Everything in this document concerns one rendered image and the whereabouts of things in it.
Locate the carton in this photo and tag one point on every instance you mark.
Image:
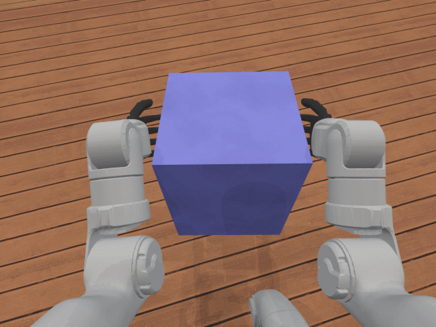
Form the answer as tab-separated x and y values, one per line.
231	155

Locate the robot right hand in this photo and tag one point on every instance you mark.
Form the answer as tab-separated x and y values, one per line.
319	110

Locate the right robot upper arm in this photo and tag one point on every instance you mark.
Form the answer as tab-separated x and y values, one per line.
366	277

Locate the robot right thigh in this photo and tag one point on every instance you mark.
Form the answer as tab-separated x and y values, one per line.
270	308

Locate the right robot forearm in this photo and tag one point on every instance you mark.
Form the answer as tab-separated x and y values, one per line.
354	152

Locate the left robot upper arm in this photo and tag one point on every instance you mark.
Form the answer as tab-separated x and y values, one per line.
120	274

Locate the robot left hand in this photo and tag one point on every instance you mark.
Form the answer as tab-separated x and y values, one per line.
137	111

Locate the left robot forearm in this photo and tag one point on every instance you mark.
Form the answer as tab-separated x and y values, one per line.
115	153

